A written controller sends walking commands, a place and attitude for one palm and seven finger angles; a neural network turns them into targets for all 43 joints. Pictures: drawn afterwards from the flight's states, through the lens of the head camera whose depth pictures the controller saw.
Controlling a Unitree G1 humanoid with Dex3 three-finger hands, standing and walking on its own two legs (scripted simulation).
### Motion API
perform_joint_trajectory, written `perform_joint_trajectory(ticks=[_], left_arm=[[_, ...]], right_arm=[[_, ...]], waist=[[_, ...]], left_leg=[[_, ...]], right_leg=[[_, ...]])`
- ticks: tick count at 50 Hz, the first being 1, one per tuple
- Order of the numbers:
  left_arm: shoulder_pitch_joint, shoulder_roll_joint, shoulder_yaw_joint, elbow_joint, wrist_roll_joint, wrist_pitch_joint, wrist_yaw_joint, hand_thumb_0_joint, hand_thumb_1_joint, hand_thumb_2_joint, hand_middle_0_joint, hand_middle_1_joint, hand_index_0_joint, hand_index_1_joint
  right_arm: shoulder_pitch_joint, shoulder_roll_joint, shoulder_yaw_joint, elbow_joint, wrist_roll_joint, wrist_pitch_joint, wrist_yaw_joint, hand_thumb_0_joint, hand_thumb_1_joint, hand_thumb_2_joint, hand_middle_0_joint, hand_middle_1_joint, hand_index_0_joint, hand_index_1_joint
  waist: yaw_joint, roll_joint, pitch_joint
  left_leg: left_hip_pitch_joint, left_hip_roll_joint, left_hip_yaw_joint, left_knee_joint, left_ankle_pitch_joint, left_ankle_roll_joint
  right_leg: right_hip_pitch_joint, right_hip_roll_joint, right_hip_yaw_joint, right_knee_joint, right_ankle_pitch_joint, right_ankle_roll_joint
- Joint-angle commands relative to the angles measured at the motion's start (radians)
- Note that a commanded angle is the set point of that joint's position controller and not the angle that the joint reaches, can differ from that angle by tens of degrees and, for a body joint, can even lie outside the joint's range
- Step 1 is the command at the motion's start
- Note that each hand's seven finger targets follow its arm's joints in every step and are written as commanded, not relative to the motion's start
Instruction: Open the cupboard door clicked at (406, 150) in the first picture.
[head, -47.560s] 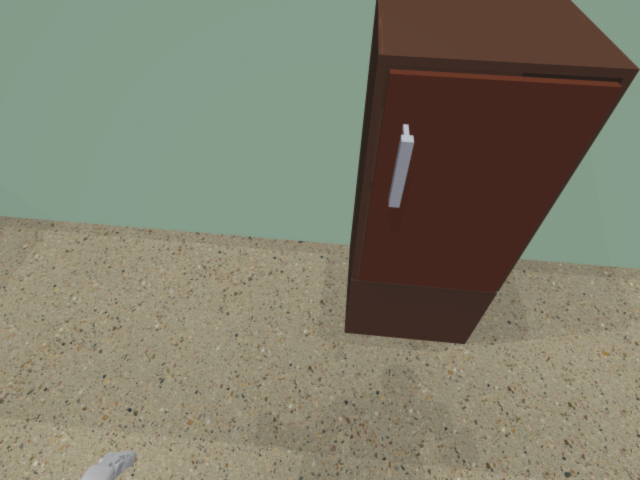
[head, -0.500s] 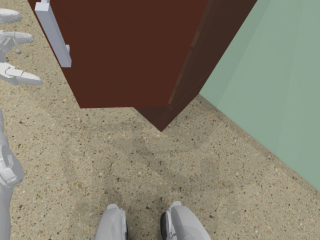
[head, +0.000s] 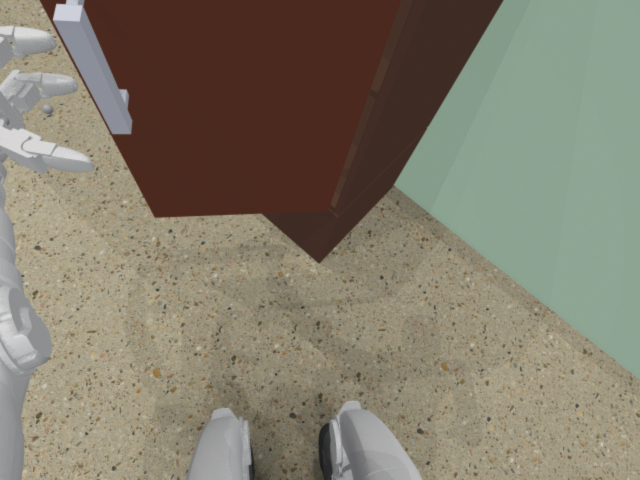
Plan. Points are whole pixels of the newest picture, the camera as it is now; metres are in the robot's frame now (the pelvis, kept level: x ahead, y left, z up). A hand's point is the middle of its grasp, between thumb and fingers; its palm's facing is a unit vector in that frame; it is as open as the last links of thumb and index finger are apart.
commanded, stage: slide the fingers in behind the handle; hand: left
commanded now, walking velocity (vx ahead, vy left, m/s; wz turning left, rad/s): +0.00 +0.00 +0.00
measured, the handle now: (101, 65) +0.58 +0.21 +0.08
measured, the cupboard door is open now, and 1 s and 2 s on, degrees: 48 48 48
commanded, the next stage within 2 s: close the thumb around the handle in 1.28 s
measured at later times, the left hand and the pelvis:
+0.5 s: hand (84, 100) +0.52 +0.22 +0.09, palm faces +0.00 -1.00 +0.00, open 14.0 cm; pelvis +0.01 +0.00 +0.00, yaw +0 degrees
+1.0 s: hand (118, 101) +0.53 +0.19 +0.08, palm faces +0.04 -1.00 -0.01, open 14.0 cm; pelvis +0.00 -0.01 +0.00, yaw +1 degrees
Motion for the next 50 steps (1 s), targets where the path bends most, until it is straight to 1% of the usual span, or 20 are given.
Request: perform_joint_trajectory(ticks=[1,3,6,11,12,14,16,19,24,25,27,28,29,33,36,37,40,44,46,50], left_arm=[[-0.453,0.334,0.064,-0.254,-0.018,-0.099,0.024,0.000,-0.500,0.300,-0.300,-1.200,-0.300,-1.200],[-0.427,0.314,0.054,-0.239,-0.015,-0.096,0.024,0.000,-0.500,0.300,-0.300,-1.200,-0.300,-1.200],[-0.423,0.278,0.020,-0.217,-0.009,-0.063,0.023,0.000,-0.500,0.300,-0.300,-1.200,-0.300,-1.200],[-0.409,0.255,0.026,-0.269,-0.024,-0.056,0.028,0.000,-0.500,0.300,-0.300,-1.200,-0.300,-1.200],[-0.425,0.206,-0.003,-0.291,-0.033,-0.066,0.030,0.000,-0.500,0.300,-0.300,-1.200,-0.300,-1.200],[-0.420,0.172,-0.017,-0.279,-0.035,-0.070,0.042,0.000,-0.500,0.300,-0.300,-1.200,-0.300,-1.200],[-0.393,0.173,-0.005,-0.262,-0.038,-0.066,0.056,0.000,-0.500,0.300,-0.300,-1.200,-0.300,-1.200],[-0.393,0.159,-0.011,-0.229,-0.025,-0.061,0.079,0.000,-0.500,0.300,-0.300,-1.200,-0.300,-1.200],[-0.388,0.129,-0.017,-0.303,-0.012,-0.093,0.117,0.000,-0.500,0.300,-0.300,-1.200,-0.300,-1.200],[-0.368,0.131,-0.009,-0.287,-0.013,-0.095,0.123,0.000,-0.500,0.300,-0.300,-1.200,-0.300,-1.200],[-0.374,0.135,-0.001,-0.296,-0.017,-0.107,0.131,0.000,-0.500,0.300,-0.300,-1.200,-0.300,-1.200],[-0.387,0.110,-0.023,-0.289,-0.015,-0.106,0.132,0.000,-0.500,0.300,-0.300,-1.200,-0.300,-1.200],[-0.383,0.125,-0.008,-0.280,-0.011,-0.107,0.138,0.000,-0.500,0.300,-0.300,-1.200,-0.300,-1.200],[-0.400,0.083,-0.041,-0.299,-0.003,-0.117,0.148,0.000,-0.500,0.300,-0.300,-1.200,-0.300,-1.200],[-0.386,0.048,-0.058,-0.284,-0.012,-0.115,0.155,0.000,-0.500,0.300,-0.300,-1.200,-0.300,-1.200],[-0.400,0.061,-0.044,-0.292,-0.015,-0.121,0.159,0.000,-0.500,0.300,-0.300,-1.200,-0.300,-1.200],[-0.399,0.022,-0.072,-0.256,-0.011,-0.110,0.168,0.000,-0.500,0.300,-0.300,-1.200,-0.300,-1.200],[-0.437,0.047,-0.060,-0.233,0.002,-0.112,0.190,0.000,-0.500,0.300,-0.300,-1.200,-0.300,-1.200],[-0.445,0.126,-0.012,-0.240,0.014,-0.117,0.201,0.000,-0.500,0.300,-0.300,-1.200,-0.300,-1.200],[-0.433,0.123,-0.024,-0.254,0.027,-0.136,0.194,0.000,-0.500,0.300,-0.300,-1.200,-0.300,-1.200]], right_arm=[[0.184,-0.198,-0.076,-0.026,-0.006,-0.016,-0.012,0.000,-0.900,-0.900,0.200,0.300,0.200,0.300],[0.185,-0.197,-0.078,-0.024,-0.006,-0.016,-0.010,0.000,-0.900,-0.900,0.200,0.300,0.200,0.300],[0.186,-0.197,-0.077,-0.023,-0.003,-0.013,-0.009,0.000,-0.900,-0.900,0.200,0.300,0.200,0.300],[0.201,-0.195,-0.083,-0.025,-0.007,-0.011,-0.005,0.000,-0.900,-0.900,0.200,0.300,0.200,0.300],[0.203,-0.189,-0.085,-0.022,-0.009,-0.013,-0.003,0.000,-0.900,-0.900,0.200,0.300,0.200,0.300],[0.199,-0.188,-0.087,-0.013,-0.010,-0.013,0.002,0.000,-0.900,-0.900,0.200,0.300,0.200,0.300],[0.202,-0.189,-0.090,-0.015,-0.010,-0.012,0.005,0.000,-0.900,-0.900,0.200,0.300,0.200,0.300],[0.204,-0.186,-0.089,-0.009,-0.010,-0.012,0.006,0.000,-0.900,-0.900,0.200,0.300,0.200,0.300],[0.199,-0.174,-0.095,-0.022,-0.016,-0.011,0.017,0.000,-0.900,-0.900,0.200,0.300,0.200,0.300],[0.198,-0.174,-0.095,-0.023,-0.016,-0.010,0.019,0.000,-0.900,-0.900,0.200,0.300,0.200,0.300],[0.198,-0.174,-0.095,-0.025,-0.016,-0.010,0.019,0.000,-0.900,-0.900,0.200,0.300,0.200,0.300],[0.188,-0.171,-0.095,-0.024,-0.013,-0.011,0.020,0.000,-0.900,-0.900,0.200,0.300,0.200,0.300],[0.192,-0.175,-0.096,-0.023,-0.014,-0.010,0.019,0.000,-0.900,-0.900,0.200,0.300,0.200,0.300],[0.186,-0.169,-0.099,-0.019,-0.014,-0.013,0.021,0.000,-0.900,-0.900,0.200,0.300,0.200,0.300],[0.179,-0.168,-0.100,-0.017,-0.014,-0.013,0.022,0.000,-0.900,-0.900,0.200,0.300,0.200,0.300],[0.187,-0.168,-0.100,-0.014,-0.016,-0.015,0.019,0.000,-0.900,-0.900,0.200,0.300,0.200,0.300],[0.177,-0.166,-0.100,-0.012,-0.013,-0.017,0.021,0.000,-0.900,-0.900,0.200,0.300,0.200,0.300],[0.176,-0.166,-0.097,-0.008,-0.014,-0.023,0.018,0.000,-0.900,-0.900,0.200,0.300,0.200,0.300],[0.178,-0.171,-0.093,-0.013,-0.015,-0.024,0.013,0.000,-0.900,-0.900,0.200,0.300,0.200,0.300],[0.176,-0.163,-0.091,-0.020,-0.016,-0.026,0.015,0.000,-0.900,-0.900,0.200,0.300,0.200,0.300]], waist=[[0.001,0.217,-0.534],[0.001,0.234,-0.551],[-0.010,0.220,-0.511],[0.002,0.213,-0.569],[-0.007,0.240,-0.569],[-0.009,0.221,-0.537],[-0.005,0.179,-0.516],[-0.008,0.174,-0.474],[0.011,0.211,-0.537],[0.011,0.173,-0.524],[0.010,0.155,-0.520],[0.004,0.181,-0.513],[0.006,0.149,-0.508],[0.006,0.192,-0.524],[-0.002,0.157,-0.494],[-0.001,0.141,-0.507],[-0.007,0.135,-0.479],[-0.016,0.120,-0.466],[-0.006,0.112,-0.485],[0.004,0.147,-0.543]], left_leg=[[0.464,-0.025,-0.057,-0.111,0.377,-0.001],[0.500,-0.022,-0.061,-0.110,0.411,-0.004],[0.484,-0.022,-0.061,-0.116,0.396,-0.002],[0.533,-0.019,-0.067,-0.116,0.472,-0.006],[0.571,-0.016,-0.074,-0.116,0.504,-0.010],[0.569,-0.014,-0.079,-0.120,0.492,-0.014],[0.532,-0.019,-0.070,-0.126,0.459,-0.008],[0.509,-0.020,-0.066,-0.132,0.442,-0.007],[0.565,-0.021,-0.066,-0.130,0.503,-0.015],[0.543,-0.023,-0.063,-0.130,0.483,-0.012],[0.529,-0.025,-0.061,-0.133,0.477,-0.009],[0.530,-0.026,-0.055,-0.135,0.466,-0.010],[0.519,-0.025,-0.060,-0.136,0.452,-0.010],[0.551,-0.026,-0.061,-0.138,0.465,-0.014],[0.528,-0.028,-0.054,-0.138,0.437,-0.010],[0.530,-0.028,-0.058,-0.136,0.450,-0.009],[0.494,-0.033,-0.051,-0.139,0.389,-0.007],[0.452,-0.036,-0.045,-0.132,0.351,-0.001],[0.414,-0.040,-0.039,-0.130,0.339,0.004],[0.435,-0.043,-0.035,-0.116,0.384,0.002]], right_leg=[[0.138,0.037,0.019,-0.088,0.231,-0.034],[0.117,0.037,0.013,-0.083,0.246,-0.034],[0.109,0.037,0.009,-0.091,0.242,-0.031],[0.127,0.040,0.002,-0.087,0.288,-0.033],[0.099,0.042,-0.004,-0.085,0.287,-0.036],[0.083,0.043,-0.007,-0.091,0.270,-0.034],[0.111,0.044,-0.003,-0.098,0.270,-0.033],[0.100,0.040,-0.004,-0.099,0.261,-0.034],[0.119,0.040,-0.003,-0.090,0.290,-0.036],[0.133,0.041,-0.001,-0.093,0.290,-0.035],[0.155,0.041,0.000,-0.090,0.299,-0.037],[0.145,0.040,0.003,-0.094,0.297,-0.034],[0.146,0.039,0.001,-0.093,0.286,-0.034],[0.133,0.037,0.002,-0.090,0.284,-0.036],[0.137,0.037,0.005,-0.101,0.281,-0.033],[0.154,0.037,0.003,-0.094,0.292,-0.036],[0.138,0.034,0.007,-0.102,0.260,-0.032],[0.145,0.030,0.018,-0.101,0.249,-0.030],[0.190,0.027,0.028,-0.096,0.262,-0.029],[0.210,0.027,0.033,-0.082,0.306,-0.030]])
